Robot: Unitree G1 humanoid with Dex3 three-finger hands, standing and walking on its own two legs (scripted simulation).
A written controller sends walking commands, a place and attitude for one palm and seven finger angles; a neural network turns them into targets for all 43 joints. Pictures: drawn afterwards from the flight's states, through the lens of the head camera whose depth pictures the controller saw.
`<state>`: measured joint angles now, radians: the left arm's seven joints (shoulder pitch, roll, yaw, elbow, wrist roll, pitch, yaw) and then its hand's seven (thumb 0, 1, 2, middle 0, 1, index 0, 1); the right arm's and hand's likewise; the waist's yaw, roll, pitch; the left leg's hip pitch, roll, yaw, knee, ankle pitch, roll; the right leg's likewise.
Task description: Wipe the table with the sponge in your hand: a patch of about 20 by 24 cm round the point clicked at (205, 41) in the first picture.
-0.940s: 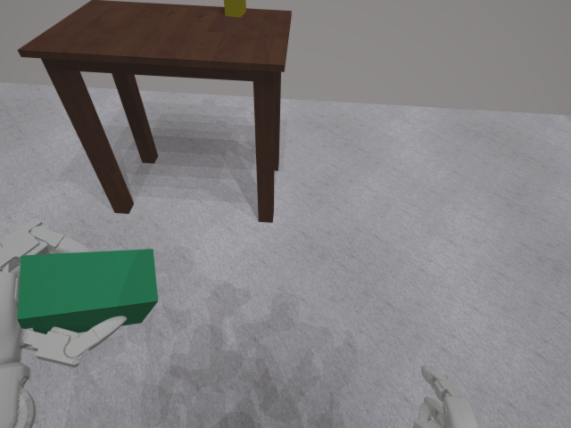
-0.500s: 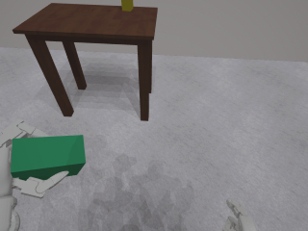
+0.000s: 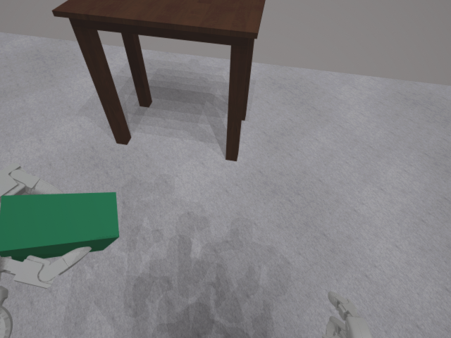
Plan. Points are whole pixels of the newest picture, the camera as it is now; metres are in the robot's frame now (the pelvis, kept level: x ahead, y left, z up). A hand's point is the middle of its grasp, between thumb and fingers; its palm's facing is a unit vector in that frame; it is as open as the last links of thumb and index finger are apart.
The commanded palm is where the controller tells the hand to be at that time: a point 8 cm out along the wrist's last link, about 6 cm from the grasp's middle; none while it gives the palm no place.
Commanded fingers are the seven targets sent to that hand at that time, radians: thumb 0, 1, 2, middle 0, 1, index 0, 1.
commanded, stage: walk to a spot facing it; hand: left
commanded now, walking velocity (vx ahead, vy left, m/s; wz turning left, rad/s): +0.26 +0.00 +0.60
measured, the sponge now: (77, 226) +0.23 +0.21 +0.16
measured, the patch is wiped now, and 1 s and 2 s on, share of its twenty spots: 0.00 0.00 0.00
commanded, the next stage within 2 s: none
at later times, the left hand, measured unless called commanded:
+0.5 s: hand out of the picture +0.11 +0.30 +0.18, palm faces +0.72 -0.62 -0.32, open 9.7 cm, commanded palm +0.05 +0.32 +0.19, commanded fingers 0.00 0.10 1.30 -1.20 -1.60 -1.20 -1.60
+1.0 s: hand out of the picture +0.18 +0.29 +0.17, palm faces +0.74 -0.52 -0.43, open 9.7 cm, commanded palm +0.10 +0.31 +0.19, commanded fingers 0.00 0.10 1.30 -1.20 -1.60 -1.20 -1.60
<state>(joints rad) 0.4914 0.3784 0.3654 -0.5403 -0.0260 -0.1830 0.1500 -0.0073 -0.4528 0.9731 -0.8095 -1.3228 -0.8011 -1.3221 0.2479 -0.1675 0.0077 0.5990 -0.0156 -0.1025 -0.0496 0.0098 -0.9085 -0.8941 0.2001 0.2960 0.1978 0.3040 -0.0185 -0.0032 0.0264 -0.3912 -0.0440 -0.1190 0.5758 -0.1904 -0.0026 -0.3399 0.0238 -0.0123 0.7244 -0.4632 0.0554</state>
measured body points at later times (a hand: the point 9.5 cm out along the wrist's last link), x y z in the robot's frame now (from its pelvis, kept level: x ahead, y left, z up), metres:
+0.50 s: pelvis -0.01 +0.00 +0.00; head +0.00 +0.02 +0.44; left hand +0.06 +0.33 +0.19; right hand +0.24 -0.18 -0.07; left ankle -0.03 +0.12 -0.73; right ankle -0.01 -0.11 -0.72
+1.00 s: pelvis +0.10 -0.01 +0.00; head +0.13 -0.02 +0.45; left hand +0.13 +0.32 +0.20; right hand +0.35 -0.15 -0.11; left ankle +0.00 +0.09 -0.63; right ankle +0.16 -0.09 -0.73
